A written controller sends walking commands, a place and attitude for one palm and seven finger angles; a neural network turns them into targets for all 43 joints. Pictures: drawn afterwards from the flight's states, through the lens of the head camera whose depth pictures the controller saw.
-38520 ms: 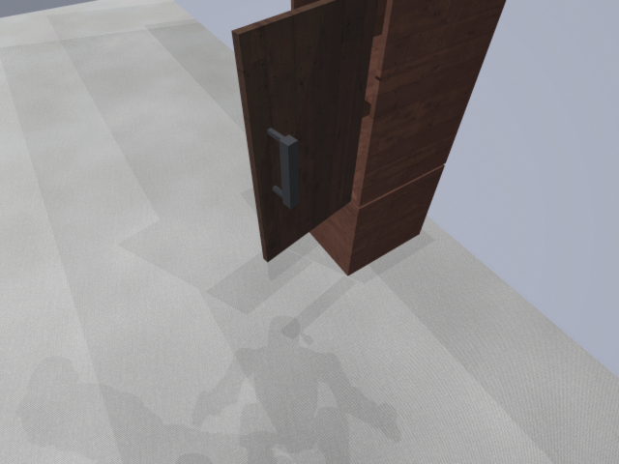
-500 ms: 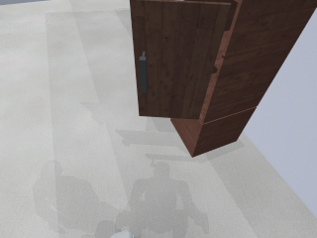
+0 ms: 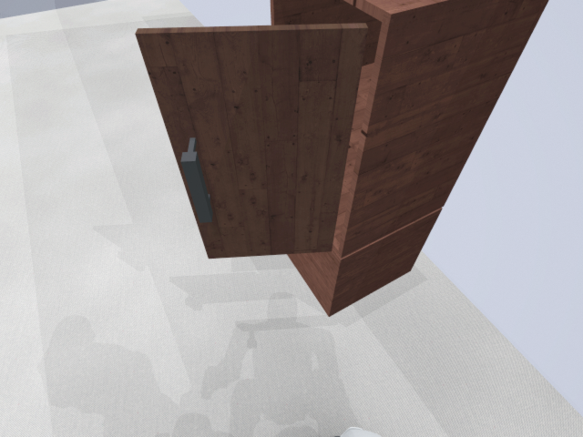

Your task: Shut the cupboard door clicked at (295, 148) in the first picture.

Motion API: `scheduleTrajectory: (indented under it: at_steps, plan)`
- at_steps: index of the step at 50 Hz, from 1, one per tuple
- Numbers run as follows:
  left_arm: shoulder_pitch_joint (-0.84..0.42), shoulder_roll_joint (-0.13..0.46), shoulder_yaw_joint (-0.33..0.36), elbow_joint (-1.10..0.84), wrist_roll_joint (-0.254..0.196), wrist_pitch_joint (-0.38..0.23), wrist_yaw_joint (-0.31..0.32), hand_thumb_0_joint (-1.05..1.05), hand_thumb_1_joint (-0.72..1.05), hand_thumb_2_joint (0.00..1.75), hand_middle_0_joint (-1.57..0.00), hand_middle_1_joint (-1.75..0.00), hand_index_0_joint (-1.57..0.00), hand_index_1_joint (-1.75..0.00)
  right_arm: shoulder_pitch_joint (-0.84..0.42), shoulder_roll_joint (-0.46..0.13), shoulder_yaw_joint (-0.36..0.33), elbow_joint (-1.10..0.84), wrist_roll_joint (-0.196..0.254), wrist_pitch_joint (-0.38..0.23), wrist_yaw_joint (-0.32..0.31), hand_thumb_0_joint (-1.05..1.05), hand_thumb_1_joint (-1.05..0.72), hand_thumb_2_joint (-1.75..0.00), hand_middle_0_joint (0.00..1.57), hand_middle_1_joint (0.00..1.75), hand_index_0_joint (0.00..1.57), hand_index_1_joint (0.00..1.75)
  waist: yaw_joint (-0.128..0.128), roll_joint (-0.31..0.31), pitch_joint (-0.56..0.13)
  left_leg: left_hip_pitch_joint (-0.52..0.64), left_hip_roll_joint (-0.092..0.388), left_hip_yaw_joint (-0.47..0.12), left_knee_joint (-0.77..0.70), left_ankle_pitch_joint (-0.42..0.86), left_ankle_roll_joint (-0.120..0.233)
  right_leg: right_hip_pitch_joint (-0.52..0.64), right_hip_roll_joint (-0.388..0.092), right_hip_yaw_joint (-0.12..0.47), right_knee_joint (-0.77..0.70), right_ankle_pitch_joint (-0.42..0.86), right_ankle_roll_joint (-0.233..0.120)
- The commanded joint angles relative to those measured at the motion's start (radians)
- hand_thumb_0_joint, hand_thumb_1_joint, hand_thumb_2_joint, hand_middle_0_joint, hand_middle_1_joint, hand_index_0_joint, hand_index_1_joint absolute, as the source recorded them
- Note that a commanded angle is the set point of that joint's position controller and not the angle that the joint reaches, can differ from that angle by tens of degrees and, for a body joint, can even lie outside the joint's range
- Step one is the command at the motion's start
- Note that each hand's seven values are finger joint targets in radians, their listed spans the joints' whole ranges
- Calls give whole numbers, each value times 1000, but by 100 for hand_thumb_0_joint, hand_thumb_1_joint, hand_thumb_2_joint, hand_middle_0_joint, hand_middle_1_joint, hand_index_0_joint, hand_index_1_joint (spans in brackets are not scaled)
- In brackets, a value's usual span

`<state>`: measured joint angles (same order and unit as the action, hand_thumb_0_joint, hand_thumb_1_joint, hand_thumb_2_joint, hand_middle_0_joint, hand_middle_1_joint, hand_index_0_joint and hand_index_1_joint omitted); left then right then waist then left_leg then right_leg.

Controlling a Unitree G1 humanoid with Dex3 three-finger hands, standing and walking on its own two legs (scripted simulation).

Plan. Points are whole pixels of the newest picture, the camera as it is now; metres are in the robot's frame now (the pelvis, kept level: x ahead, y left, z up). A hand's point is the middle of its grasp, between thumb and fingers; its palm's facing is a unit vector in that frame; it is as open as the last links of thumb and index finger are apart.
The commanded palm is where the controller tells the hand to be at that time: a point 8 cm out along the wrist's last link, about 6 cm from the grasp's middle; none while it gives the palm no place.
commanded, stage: take the last steps up to it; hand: left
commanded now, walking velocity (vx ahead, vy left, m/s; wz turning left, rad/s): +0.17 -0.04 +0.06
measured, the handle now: (199, 181) +0.57 +0.19 -0.02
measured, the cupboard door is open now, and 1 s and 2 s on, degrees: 64 64 64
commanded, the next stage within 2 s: come to a stop and stand still in 0.06 s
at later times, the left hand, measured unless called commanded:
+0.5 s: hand out of the picture +0.12 +0.15 -0.18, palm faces +0.10 -0.98 -0.18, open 7.3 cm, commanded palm none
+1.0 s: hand out of the picture +0.13 +0.15 -0.17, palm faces +0.06 -0.98 -0.19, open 7.4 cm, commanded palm none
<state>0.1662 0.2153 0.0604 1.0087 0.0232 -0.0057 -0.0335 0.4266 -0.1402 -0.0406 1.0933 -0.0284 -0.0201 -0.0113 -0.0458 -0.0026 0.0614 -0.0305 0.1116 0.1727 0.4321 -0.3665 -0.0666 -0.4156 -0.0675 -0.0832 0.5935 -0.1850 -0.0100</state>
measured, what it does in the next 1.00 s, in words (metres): steps on the spot: right foot, then left foot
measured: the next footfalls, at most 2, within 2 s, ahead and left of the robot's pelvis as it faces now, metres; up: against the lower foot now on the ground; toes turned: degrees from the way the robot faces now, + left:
right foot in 0.02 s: +0.16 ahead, -0.13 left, +0.00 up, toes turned +0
left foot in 0.34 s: +0.17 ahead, +0.09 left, +0.00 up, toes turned +4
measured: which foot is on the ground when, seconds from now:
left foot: down 0.00-0.02, up 0.04-0.32, down 0.34-1.00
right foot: up 0.00-0.00, down 0.02-1.00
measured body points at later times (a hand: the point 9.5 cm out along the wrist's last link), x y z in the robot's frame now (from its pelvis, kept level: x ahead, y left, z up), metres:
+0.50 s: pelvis +0.11 -0.03 +0.00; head +0.14 -0.01 +0.45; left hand +0.12 +0.20 -0.17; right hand +0.21 -0.25 -0.14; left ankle +0.14 +0.08 -0.73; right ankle +0.10 -0.13 -0.73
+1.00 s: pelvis +0.07 -0.03 -0.01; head +0.06 -0.01 +0.44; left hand +0.13 +0.20 -0.16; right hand +0.15 -0.28 -0.13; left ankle +0.09 +0.08 -0.73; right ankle +0.08 -0.14 -0.73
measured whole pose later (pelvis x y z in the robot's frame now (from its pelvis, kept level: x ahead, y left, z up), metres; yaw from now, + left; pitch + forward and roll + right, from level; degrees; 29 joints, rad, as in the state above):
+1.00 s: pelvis +0.07 -0.03 -0.01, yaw +2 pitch -3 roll -1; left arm 0.26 0.20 0.01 0.90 0.02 0.02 0.04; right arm 0.23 -0.18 -0.05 0.95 -0.01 0.03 -0.02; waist 0.01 -0.04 0.04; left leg -0.26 0.01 0.01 0.62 -0.30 0.01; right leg -0.22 0.00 -0.06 0.59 -0.31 -0.02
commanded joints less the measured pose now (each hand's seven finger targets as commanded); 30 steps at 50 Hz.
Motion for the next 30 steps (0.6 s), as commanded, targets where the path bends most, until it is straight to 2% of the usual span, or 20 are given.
scheduleTrajectory:
  at_steps: [1,2,3,4,5,6,8,9,11,14,15,17,18,19,21,24,27,28,29,30]
  plan:
    - [372,218,54,74,8,-47,27,0,90,90,-20,-30,-20,-30,-19,-67,-12,-80,20,-20,9,0,-90,-90,20,30,20,30,175,-365,-130,-506,-93,23,503,-245,75,552,-284,432,-310,-131,-140]
    - [354,226,48,63,-7,-42,35,0,90,90,-20,-30,-20,-30,-50,-99,-18,-97,19,-11,6,0,-90,-90,20,30,20,30,163,-280,-118,-526,-71,-95,679,-295,92,467,-340,523,-411,-211,-187]
    - [259,191,40,42,-8,-40,40,0,90,90,-20,-30,-20,-30,-53,-87,-23,-88,19,-11,8,0,-90,-90,20,30,20,30,120,-191,-54,-552,-37,-128,739,-193,98,384,-315,469,-435,-327,-192]
    - [180,147,33,26,-6,-41,45,0,90,90,-20,-30,-20,-30,-54,-80,-26,-74,14,-5,6,0,-90,-90,20,30,20,30,84,-247,-44,-535,-19,-150,760,-113,96,314,-279,447,-441,-312,-163]
    - [124,109,19,7,-7,-40,46,0,90,90,-20,-30,-20,-30,-56,-95,-23,-60,7,-3,5,0,-90,-90,20,30,20,30,62,-238,-23,-515,7,-169,757,-49,88,246,-259,361,-434,-233,-160]
    - [89,67,7,-5,-7,-44,49,0,90,90,-20,-30,-20,-30,-48,-93,-21,-51,3,0,4,0,-90,-90,20,30,20,30,38,-184,-26,-474,24,-171,718,-12,78,203,-235,258,-427,-114,-162]
    - [83,39,-3,2,-3,-55,52,0,90,90,-20,-30,-20,-30,-26,-53,-9,-36,1,5,4,0,-90,-90,20,30,20,30,13,-103,-58,-413,8,-145,599,2,60,196,-201,148,-393,132,-167]
    - [92,36,-7,6,1,-58,57,0,90,90,-20,-30,-20,-30,-28,-36,-2,-32,6,7,3,0,-90,-90,20,30,20,30,15,-55,-61,-375,-3,-130,498,-10,48,198,-205,126,-374,274,-175]
    - [94,35,-9,14,4,-57,63,0,90,90,-20,-30,-20,-30,-39,-4,17,-33,13,11,-5,0,-90,-90,20,30,20,30,22,-26,-92,-321,-25,-122,328,-4,30,234,-204,120,-322,479,-186]
    - [96,65,-11,37,-7,-44,71,0,90,90,-20,-30,-20,-30,-54,-28,19,-29,21,15,-10,0,-90,-90,20,30,20,30,24,-30,-126,-206,-56,-120,87,187,17,280,-177,103,-206,583,-151]
    - [94,67,-10,40,-14,-38,75,0,90,90,-20,-30,-20,-30,-43,-56,15,-29,22,14,-11,0,-90,-90,20,30,20,30,17,-35,-141,-147,-42,-136,-1,350,26,267,-163,93,-161,541,-115]
    - [126,34,-16,31,-22,-14,83,0,90,90,-20,-30,-20,-30,-89,-146,-1,-59,17,11,-22,0,-90,-90,20,30,20,30,46,66,-130,-90,112,-248,13,811,106,201,-70,51,-123,241,-25]
    - [131,25,-19,27,-16,0,88,0,90,90,-20,-30,-20,-30,-110,-175,-8,-69,14,22,-27,0,-90,-90,20,30,20,30,48,73,-84,-143,137,-254,5,776,134,204,-35,42,-126,88,-12]
    - [132,21,-20,23,-6,13,89,0,90,90,-20,-30,-20,-30,-150,-175,-9,-78,15,29,-30,0,-90,-90,20,30,20,30,58,101,-4,-196,144,-262,-23,728,150,181,-17,42,-107,26,-7]
    - [140,38,-18,28,-10,28,80,0,90,90,-20,-30,-20,-30,-181,-171,-8,-93,19,33,-36,0,-90,-90,20,30,20,30,62,190,-13,-200,157,-295,-84,738,179,195,-1,27,-30,-102,3]
    - [160,45,-13,19,-7,37,78,0,90,90,-20,-30,-20,-30,-211,-187,-18,-111,14,38,-41,0,-90,-90,20,30,20,30,66,173,-73,-125,185,-297,-58,817,222,161,15,50,64,-214,0]
    - [175,43,-9,0,-4,38,77,0,90,90,-20,-30,-20,-30,-247,-210,-31,-134,13,46,-39,0,-90,-90,20,30,20,30,67,134,-147,-67,174,-286,1,805,226,156,29,66,36,-167,4]
    - [185,43,-8,-4,-3,35,77,0,90,90,-20,-30,-20,-30,-258,-210,-34,-141,15,48,-37,0,-90,-90,20,30,20,30,70,111,-167,-59,154,-273,30,774,210,172,26,76,-22,-95,3]
    - [195,55,-7,-3,2,29,78,0,90,90,-20,-30,-20,-30,-269,-200,-36,-149,19,49,-35,0,-90,-90,20,30,20,30,74,40,-155,-99,113,-246,67,664,178,204,11,109,-102,79,-3]
    - [187,78,-5,-12,7,23,79,0,90,90,-20,-30,-20,-30,-265,-181,-38,-158,24,51,-31,0,-90,-90,20,30,20,30,60,-57,-164,-145,44,-202,123,509,128,232,-54,196,-158,269,-25]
